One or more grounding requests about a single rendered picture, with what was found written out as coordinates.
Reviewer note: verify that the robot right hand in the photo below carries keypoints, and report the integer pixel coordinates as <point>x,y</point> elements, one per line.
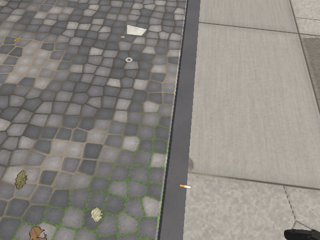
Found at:
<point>300,234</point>

